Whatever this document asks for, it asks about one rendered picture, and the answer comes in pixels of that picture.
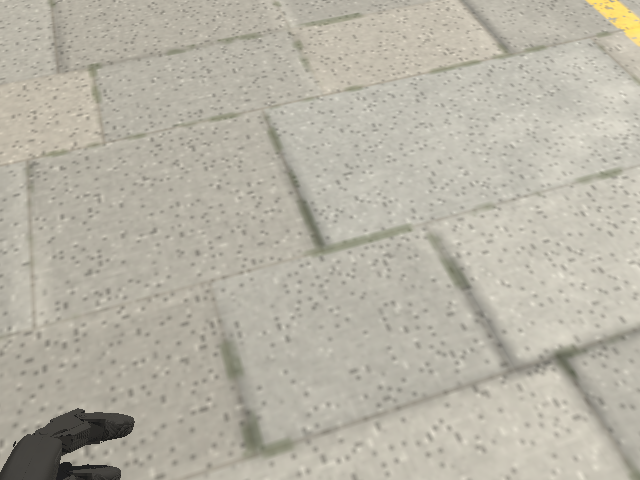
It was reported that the left robot hand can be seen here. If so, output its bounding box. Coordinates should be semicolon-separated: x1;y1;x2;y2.
0;408;135;480

